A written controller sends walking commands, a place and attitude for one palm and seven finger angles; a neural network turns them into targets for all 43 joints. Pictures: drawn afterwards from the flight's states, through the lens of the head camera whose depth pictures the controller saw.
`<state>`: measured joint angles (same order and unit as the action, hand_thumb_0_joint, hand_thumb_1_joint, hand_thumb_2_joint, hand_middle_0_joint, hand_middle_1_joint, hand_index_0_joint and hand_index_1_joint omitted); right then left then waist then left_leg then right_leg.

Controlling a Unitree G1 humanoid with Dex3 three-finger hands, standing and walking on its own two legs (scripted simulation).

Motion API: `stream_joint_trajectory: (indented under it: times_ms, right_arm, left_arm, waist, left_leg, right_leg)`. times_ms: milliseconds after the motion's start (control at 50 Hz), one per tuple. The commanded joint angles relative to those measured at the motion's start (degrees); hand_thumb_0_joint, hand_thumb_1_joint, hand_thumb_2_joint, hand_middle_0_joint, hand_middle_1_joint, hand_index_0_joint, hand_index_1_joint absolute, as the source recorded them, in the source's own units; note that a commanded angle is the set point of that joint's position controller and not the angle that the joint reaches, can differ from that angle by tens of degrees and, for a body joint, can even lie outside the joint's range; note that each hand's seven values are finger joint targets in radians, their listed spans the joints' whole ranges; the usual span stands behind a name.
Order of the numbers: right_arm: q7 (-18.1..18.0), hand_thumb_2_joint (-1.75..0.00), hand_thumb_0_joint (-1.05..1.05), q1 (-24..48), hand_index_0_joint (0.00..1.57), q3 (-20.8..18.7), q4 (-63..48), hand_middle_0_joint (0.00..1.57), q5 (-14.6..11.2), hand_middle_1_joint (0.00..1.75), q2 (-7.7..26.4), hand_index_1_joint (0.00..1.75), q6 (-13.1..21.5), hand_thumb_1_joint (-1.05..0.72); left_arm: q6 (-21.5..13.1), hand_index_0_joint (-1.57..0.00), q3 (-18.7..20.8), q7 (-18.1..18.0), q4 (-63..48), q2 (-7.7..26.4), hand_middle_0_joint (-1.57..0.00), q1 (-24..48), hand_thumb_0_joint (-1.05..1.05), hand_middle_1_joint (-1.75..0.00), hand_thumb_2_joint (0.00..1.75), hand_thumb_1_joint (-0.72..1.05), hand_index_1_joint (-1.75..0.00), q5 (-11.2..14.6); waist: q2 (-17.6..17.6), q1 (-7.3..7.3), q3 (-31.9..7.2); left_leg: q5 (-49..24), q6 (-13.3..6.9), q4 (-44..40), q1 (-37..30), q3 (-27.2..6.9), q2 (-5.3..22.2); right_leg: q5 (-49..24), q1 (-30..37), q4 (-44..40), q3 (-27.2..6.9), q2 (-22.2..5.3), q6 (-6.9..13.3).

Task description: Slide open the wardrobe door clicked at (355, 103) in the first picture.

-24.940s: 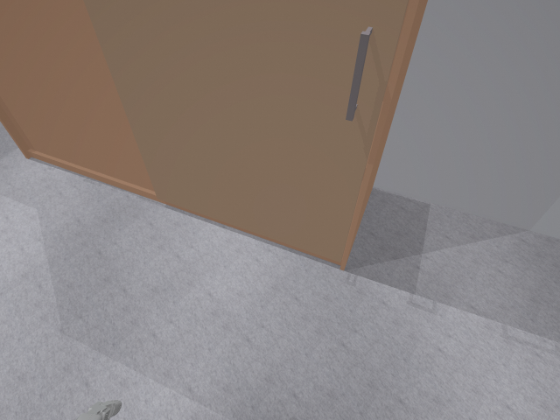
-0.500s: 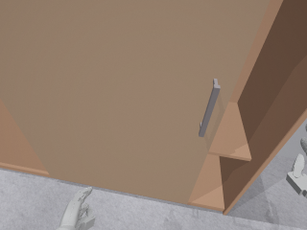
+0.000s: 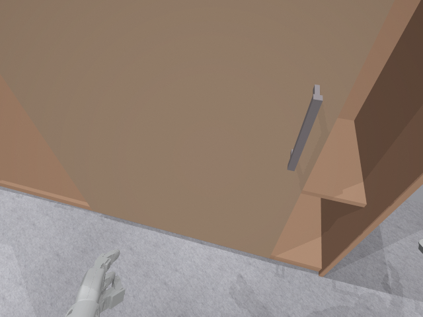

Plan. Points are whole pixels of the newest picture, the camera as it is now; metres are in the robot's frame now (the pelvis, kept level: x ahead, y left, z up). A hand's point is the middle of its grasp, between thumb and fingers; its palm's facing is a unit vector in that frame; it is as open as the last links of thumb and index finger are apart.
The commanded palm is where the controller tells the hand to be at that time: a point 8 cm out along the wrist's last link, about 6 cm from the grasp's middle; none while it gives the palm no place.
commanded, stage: step back with the hand held close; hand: right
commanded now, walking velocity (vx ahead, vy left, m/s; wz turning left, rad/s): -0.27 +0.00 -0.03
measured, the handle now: (302, 131) +0.49 -0.18 +0.09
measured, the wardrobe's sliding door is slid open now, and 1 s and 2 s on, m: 0.23 0.23 0.23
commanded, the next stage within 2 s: stop stepping back and stand still in 0.74 s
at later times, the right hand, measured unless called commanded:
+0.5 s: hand out of the picture +0.10 -0.28 +0.16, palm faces +0.49 +0.79 -0.36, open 7.4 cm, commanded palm +0.04 -0.32 +0.18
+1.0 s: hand out of the picture +0.03 -0.28 +0.17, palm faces +0.40 +0.84 -0.37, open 7.4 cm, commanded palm -0.04 -0.31 +0.18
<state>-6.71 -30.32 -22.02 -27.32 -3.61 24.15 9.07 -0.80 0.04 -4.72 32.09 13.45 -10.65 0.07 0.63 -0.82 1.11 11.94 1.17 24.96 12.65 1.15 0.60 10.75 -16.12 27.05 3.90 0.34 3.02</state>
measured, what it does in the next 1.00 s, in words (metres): walks backwards: left foot, then right foot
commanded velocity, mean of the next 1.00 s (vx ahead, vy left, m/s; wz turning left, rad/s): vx -0.22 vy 0.00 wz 0.02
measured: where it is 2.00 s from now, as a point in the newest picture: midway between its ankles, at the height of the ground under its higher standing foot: outside the picture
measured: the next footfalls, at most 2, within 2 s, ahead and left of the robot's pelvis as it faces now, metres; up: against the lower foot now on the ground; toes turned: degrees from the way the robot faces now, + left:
left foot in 0.82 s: -0.23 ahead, +0.13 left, +0.00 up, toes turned +1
right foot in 0.96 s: -0.06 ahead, -0.07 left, +0.00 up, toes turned +3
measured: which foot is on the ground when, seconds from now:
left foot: down 0.00-0.50, up 0.52-0.80, down 0.82-0.96, up 0.98-1.00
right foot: down 0.00-0.82, up 0.84-0.94, down 0.96-1.00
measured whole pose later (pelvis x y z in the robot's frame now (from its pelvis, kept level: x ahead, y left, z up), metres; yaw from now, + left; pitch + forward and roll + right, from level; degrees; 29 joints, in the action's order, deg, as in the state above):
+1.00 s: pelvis -0.19 -0.02 -0.02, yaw +3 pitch +0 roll +2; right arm -7.0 -25.3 -24.5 -27.0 -3.2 26.6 13.3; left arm -8.0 -1.1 -4.5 37.8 10.2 -11.8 -0.3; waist -3.2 0.0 -3.1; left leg 25.8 0.7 37.1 10.4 -1.8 -1.0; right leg 10.3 -23.9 34.2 1.7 2.3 4.2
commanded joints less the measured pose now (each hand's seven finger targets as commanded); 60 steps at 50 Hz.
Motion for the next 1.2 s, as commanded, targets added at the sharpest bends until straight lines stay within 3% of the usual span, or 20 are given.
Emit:
stream_joint_trajectory:
  times_ms: [0, 220, 380, 440, 480, 500, 560, 720, 780, 820, 860, 900, 920, 940, 980, 1000, 1080, 1140, 1160, 1180]
  right_arm:
    - [-1.7, -0.90, 0.00, -0.4, 0.20, -10.0, -13.0, 0.20, 0.0, 0.30, 10.4, 0.30, 4.7, -0.90]
    - [-1.9, -0.90, 0.00, 5.4, 0.20, -8.5, -10.0, 0.20, 2.5, 0.30, 7.9, 0.30, 7.5, -0.90]
    - [-3.7, -0.90, 0.00, 8.0, 0.20, -7.6, -13.8, 0.20, 2.0, 0.30, 10.2, 0.30, 9.2, -0.90]
    - [-4.1, -0.90, 0.00, 8.3, 0.20, -8.2, -14.8, 0.20, 1.6, 0.30, 10.8, 0.30, 9.1, -0.90]
    - [-3.9, -0.90, 0.00, 8.1, 0.20, -9.8, -16.2, 0.20, 2.4, 0.30, 10.4, 0.30, 9.9, -0.90]
    - [-4.0, -0.90, 0.00, 9.3, 0.20, -11.7, -15.9, 0.20, 3.0, 0.30, 12.1, 0.30, 9.8, -0.90]
    - [-3.4, -0.90, 0.00, 5.7, 0.20, -12.2, -13.3, 0.20, 1.7, 0.30, 11.7, 0.30, 10.5, -0.90]
    - [-2.6, -0.90, 0.00, 5.1, 0.20, -7.5, -16.2, 0.20, -0.4, 0.30, 10.2, 0.30, 9.7, -0.90]
    - [-2.7, -0.90, 0.00, 10.2, 0.20, -9.3, -17.6, 0.20, 0.3, 0.30, 14.8, 0.30, 11.2, -0.90]
    - [-3.1, -0.90, 0.00, 11.4, 0.20, -12.5, -15.1, 0.20, 0.6, 0.30, 17.7, 0.30, 11.6, -0.90]
    - [-1.8, -0.90, 0.00, 8.0, 0.20, -10.1, -10.3, 0.20, 0.9, 0.30, 13.6, 0.30, 8.7, -0.90]
    - [-1.1, -0.90, 0.00, 6.3, 0.20, -8.9, -6.8, 0.20, 0.3, 0.30, 10.9, 0.30, 5.8, -0.90]
    - [-1.0, -0.90, 0.00, 7.3, 0.20, -8.8, -7.8, 0.20, 0.0, 0.30, 10.8, 0.30, 5.3, -0.90]
    - [-0.8, -0.90, 0.00, 8.4, 0.20, -7.9, -8.3, 0.20, 0.1, 0.30, 10.7, 0.30, 5.1, -0.90]
    - [-1.7, -0.90, 0.00, 10.4, 0.20, -7.9, -6.0, 0.20, 0.6, 0.30, 10.2, 0.30, 6.2, -0.90]
    - [-1.8, -0.90, 0.00, 8.8, 0.20, -8.7, -8.9, 0.20, 0.1, 0.30, 11.5, 0.30, 5.7, -0.90]
    - [-1.8, -0.90, 0.00, -1.3, 0.20, -8.7, -16.2, 0.20, 1.3, 0.30, 10.0, 0.30, 5.6, -0.90]
    - [-1.9, -0.90, 0.00, -5.7, 0.20, -10.7, -17.3, 0.20, 2.1, 0.30, 12.4, 0.30, 4.8, -0.90]
    - [-1.7, -0.90, 0.00, -4.9, 0.20, -10.3, -16.7, 0.20, 2.1, 0.30, 12.4, 0.30, 4.6, -0.90]
    - [-1.8, -0.90, 0.00, 0.1, 0.20, -10.9, -18.8, 0.20, 1.7, 0.30, 13.0, 0.30, 4.5, -0.90]
  left_arm:
    - [-3.3, -0.20, 2.7, -0.5, -10.2, 7.0, -0.20, 5.1, 0.00, -0.30, 0.90, 0.90, -0.30, 0.3]
    - [-6.9, -0.20, 2.9, -0.7, -9.3, 7.8, -0.20, 3.6, 0.00, -0.30, 0.90, 0.90, -0.30, 0.2]
    - [-7.9, -0.20, 2.8, 0.3, -5.7, 5.5, -0.20, 0.9, 0.00, -0.30, 0.90, 0.90, -0.30, -0.7]
    - [-8.0, -0.20, 2.8, -0.4, -5.9, 6.9, -0.20, 1.4, 0.00, -0.30, 0.90, 0.90, -0.30, -0.5]
    - [-9.3, -0.20, 2.7, -1.0, -7.3, 8.2, -0.20, 3.7, 0.00, -0.30, 0.90, 0.90, -0.30, -0.6]
    - [-9.9, -0.20, 2.9, -0.9, -6.6, 6.4, -0.20, 3.0, 0.00, -0.30, 0.90, 0.90, -0.30, -1.3]
    - [-11.0, -0.20, 4.5, 0.6, -5.2, 6.4, -0.20, 3.2, 0.00, -0.30, 0.90, 0.90, -0.30, -0.8]
    - [-11.8, -0.20, 3.3, 1.7, -1.5, 4.9, -0.20, 1.0, 0.00, -0.30, 0.90, 0.90, -0.30, -1.6]
    - [-9.9, -0.20, 2.8, 1.2, 0.1, 3.2, -0.20, 1.5, 0.00, -0.30, 0.90, 0.90, -0.30, -1.5]
    - [-10.6, -0.20, 1.2, 0.4, -2.1, 2.3, -0.20, 5.4, 0.00, -0.30, 0.90, 0.90, -0.30, -2.1]
    - [-10.7, -0.20, 2.6, -0.2, -2.6, 4.0, -0.20, 4.4, 0.00, -0.30, 0.90, 0.90, -0.30, -0.1]
    - [-9.3, -0.20, 1.4, -0.7, -2.4, 4.1, -0.20, 3.4, 0.00, -0.30, 0.90, 0.90, -0.30, 0.3]
    - [-9.7, -0.20, 1.8, -1.0, -2.7, 6.1, -0.20, 3.8, 0.00, -0.30, 0.90, 0.90, -0.30, 0.3]
    - [-10.7, -0.20, 2.0, -0.7, -3.3, 7.0, -0.20, 4.6, 0.00, -0.30, 0.90, 0.90, -0.30, 0.2]
    - [-12.1, -0.20, 1.9, -0.1, -2.7, 6.3, -0.20, 2.8, 0.00, -0.30, 0.90, 0.90, -0.30, 0.1]
    - [-12.1, -0.20, 1.6, 0.0, -3.3, 5.5, -0.20, 3.5, 0.00, -0.30, 0.90, 0.90, -0.30, -0.5]
    - [-10.9, -0.20, 2.2, 1.0, -5.7, 5.5, -0.20, 3.7, 0.00, -0.30, 0.90, 0.90, -0.30, -1.3]
    - [-9.1, -0.20, 2.9, 1.5, -6.6, 5.2, -0.20, 3.7, 0.00, -0.30, 0.90, 0.90, -0.30, -1.2]
    - [-8.0, -0.20, 3.6, 1.4, -5.4, 4.8, -0.20, 2.9, 0.00, -0.30, 0.90, 0.90, -0.30, -1.3]
    - [-7.4, -0.20, 4.2, 0.9, -4.7, 6.0, -0.20, 2.9, 0.00, -0.30, 0.90, 0.90, -0.30, -1.0]
  waist:
    - [4.9, -1.13, -11.9]
    - [4.4, -0.03, -2.4]
    - [-7.7, 1.43, -6.0]
    - [1.4, 1.72, -3.8]
    - [22.7, 0.77, -4.3]
    - [20.2, 0.93, -4.8]
    - [7.5, -0.55, -8.1]
    - [12.2, -0.08, -13.4]
    - [-4.0, 0.65, -11.0]
    - [-7.6, -1.39, -7.2]
    - [-15.2, 0.12, -6.9]
    - [-0.6, 2.21, -6.7]
    - [11.6, 1.63, -7.4]
    - [21.0, 0.91, -6.5]
    - [7.9, 0.43, -3.9]
    - [9.1, 0.51, -6.0]
    - [14.6, -0.66, -8.0]
    - [4.0, -1.28, -8.1]
    - [-9.9, -0.92, -6.4]
    - [-13.2, -0.27, -2.8]
  left_leg:
    - [-14.3, -0.6, 3.5, -5.9, -1.9, 1.0]
    - [5.4, -0.8, 5.2, -9.2, -4.3, -0.2]
    - [13.7, -8.3, -11.3, 18.6, -15.5, 13.6]
    - [17.9, -4.0, -3.1, 19.5, -6.8, 6.0]
    - [12.7, 0.0, 27.2, 1.2, -1.0, -5.9]
    - [13.3, -0.2, 40.5, -1.8, -3.6, -6.2]
    - [15.7, -0.7, 40.8, 4.8, -4.1, -6.2]
    - [15.6, -4.3, -5.7, -2.9, 2.0, -5.1]
    - [-1.6, -8.7, -17.3, 14.1, -12.9, 12.6]
    - [-24.6, -10.1, -10.9, 10.1, -11.2, 17.8]
    - [-29.0, -9.2, -2.7, 2.3, -7.0, 13.0]
    - [-20.2, -4.1, 5.7, 4.6, -1.5, 6.3]
    - [-8.2, -1.0, 12.1, 6.9, 0.9, 0.4]
    - [12.0, -0.7, 18.6, 8.5, 0.2, -3.0]
    - [18.8, -1.3, 20.0, 6.3, -4.3, -4.8]
    - [18.6, -1.6, 19.8, 3.8, -3.4, -3.8]
    - [14.5, -3.1, 11.1, -14.4, 3.4, -7.0]
    - [16.5, -5.2, -4.6, -17.1, -2.4, 0.2]
    - [25.9, -10.4, -13.9, -3.0, -18.3, 12.2]
    - [31.7, -15.4, -19.3, 6.5, -30.7, 21.2]
  right_leg:
    - [-17.3, 1.5, -5.1, -8.6, -7.4, 0.1]
    - [28.6, -23.2, -11.3, -13.1, -8.7, 2.8]
    - [9.8, 3.2, 17.5, -5.5, 0.2, -2.0]
    - [15.4, 1.8, 2.2, -11.8, -3.6, -0.7]
    - [38.9, -20.6, -23.0, -32.1, -17.4, 4.8]
    - [37.4, -25.4, -25.2, -33.6, -20.0, 7.1]
    - [24.9, -13.5, -18.1, -24.1, -17.0, 6.0]
    - [12.1, 4.4, -17.6, -13.3, -11.8, -6.0]
    - [0.6, 14.0, 13.2, -4.5, -4.0, -5.7]
    - [11.4, -0.4, 25.8, -2.6, -0.9, -5.9]
    - [7.8, -4.8, 22.1, -5.4, -1.1, -4.0]
    - [-8.5, 5.6, 4.2, -2.5, 0.3, -3.1]
    - [-17.5, 9.0, -3.5, -10.0, -4.3, -1.2]
    - [-15.7, 8.5, -10.0, -19.7, -10.9, 0.7]
    - [9.6, 1.3, -18.4, -28.2, -14.6, 3.0]
    - [25.0, -1.2, -23.8, -29.2, -14.7, -1.1]
    - [30.6, -14.5, -25.0, -15.1, -9.1, -5.7]
    - [23.2, -18.3, -2.0, -4.4, -0.8, -3.5]
    - [15.8, -14.2, 22.0, -1.6, 2.4, -3.9]
    - [14.2, -19.4, 38.6, -3.9, 2.4, -4.3]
